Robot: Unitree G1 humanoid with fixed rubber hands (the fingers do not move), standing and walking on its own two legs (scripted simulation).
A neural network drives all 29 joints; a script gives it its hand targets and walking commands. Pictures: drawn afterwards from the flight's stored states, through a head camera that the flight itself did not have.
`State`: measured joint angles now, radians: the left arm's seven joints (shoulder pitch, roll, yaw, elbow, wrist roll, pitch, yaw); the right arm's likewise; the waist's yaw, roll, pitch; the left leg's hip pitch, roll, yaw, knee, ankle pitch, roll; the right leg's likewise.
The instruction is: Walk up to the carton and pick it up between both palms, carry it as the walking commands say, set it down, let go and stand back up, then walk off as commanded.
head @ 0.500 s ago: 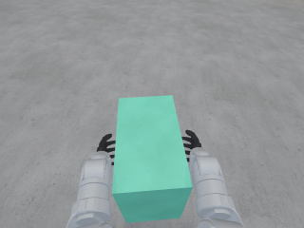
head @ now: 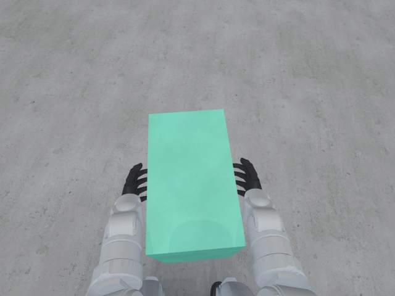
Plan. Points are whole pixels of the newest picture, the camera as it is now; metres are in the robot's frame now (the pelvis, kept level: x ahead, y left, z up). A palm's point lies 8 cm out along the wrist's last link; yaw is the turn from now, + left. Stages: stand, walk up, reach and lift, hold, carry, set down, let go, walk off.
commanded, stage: set down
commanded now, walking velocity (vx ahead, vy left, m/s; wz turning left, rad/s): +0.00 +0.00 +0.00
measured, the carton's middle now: (192, 191) +0.35 +0.03 -0.10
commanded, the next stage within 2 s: none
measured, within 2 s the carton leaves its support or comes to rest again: neither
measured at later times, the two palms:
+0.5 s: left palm (135, 200) +0.33 +0.17 -0.13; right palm (237, 202) +0.34 -0.09 -0.12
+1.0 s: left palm (141, 205) +0.35 +0.17 -0.23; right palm (230, 202) +0.37 -0.09 -0.22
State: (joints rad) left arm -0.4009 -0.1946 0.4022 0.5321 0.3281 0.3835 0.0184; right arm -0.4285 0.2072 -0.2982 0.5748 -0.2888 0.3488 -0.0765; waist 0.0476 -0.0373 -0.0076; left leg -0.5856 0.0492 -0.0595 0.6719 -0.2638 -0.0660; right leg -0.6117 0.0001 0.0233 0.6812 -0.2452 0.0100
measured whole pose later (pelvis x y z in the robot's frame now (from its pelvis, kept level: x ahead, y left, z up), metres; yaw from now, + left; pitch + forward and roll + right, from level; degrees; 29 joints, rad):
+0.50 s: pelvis -0.03 +0.03 -0.07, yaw +0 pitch +27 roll +0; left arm -0.52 -0.18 0.41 0.53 0.24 0.27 0.04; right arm -0.52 0.22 -0.38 0.54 -0.25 0.22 -0.06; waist 0.02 -0.04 -0.13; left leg -1.18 0.01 -0.04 1.08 -0.37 -0.04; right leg -1.20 -0.02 0.07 1.06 -0.34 0.05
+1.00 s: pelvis -0.03 +0.00 -0.16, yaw -1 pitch +36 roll +1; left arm -0.63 -0.07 0.39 0.61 0.16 0.28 0.02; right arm -0.65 0.20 -0.30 0.59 -0.18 0.26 -0.18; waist 0.06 -0.06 -0.21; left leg -1.55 0.02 -0.09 1.44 -0.51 -0.10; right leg -1.60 0.04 0.06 1.44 -0.47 0.02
